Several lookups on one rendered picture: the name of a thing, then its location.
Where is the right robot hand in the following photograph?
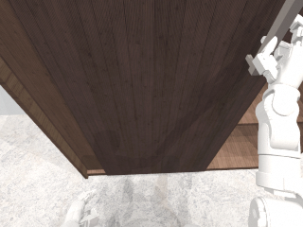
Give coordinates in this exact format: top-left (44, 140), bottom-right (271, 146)
top-left (252, 14), bottom-right (303, 89)

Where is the handle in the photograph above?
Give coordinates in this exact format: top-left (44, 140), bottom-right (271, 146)
top-left (245, 0), bottom-right (303, 76)

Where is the robot right forearm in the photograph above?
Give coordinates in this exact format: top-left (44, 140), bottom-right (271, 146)
top-left (255, 84), bottom-right (303, 207)

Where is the left robot hand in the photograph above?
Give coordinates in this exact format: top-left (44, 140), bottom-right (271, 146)
top-left (63, 189), bottom-right (99, 227)

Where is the right robot upper arm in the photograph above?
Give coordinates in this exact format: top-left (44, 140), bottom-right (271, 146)
top-left (248, 196), bottom-right (303, 227)

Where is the wardrobe door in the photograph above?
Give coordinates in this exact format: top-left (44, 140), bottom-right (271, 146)
top-left (7, 0), bottom-right (303, 176)
top-left (0, 0), bottom-right (103, 170)

